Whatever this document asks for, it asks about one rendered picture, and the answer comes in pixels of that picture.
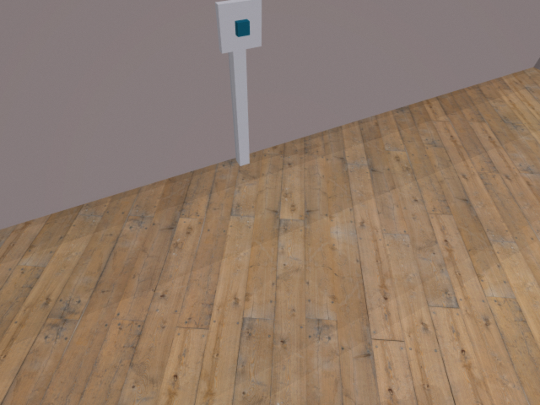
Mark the button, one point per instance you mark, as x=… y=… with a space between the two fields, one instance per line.
x=242 y=27

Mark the panel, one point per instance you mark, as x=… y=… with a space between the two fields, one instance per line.
x=227 y=12

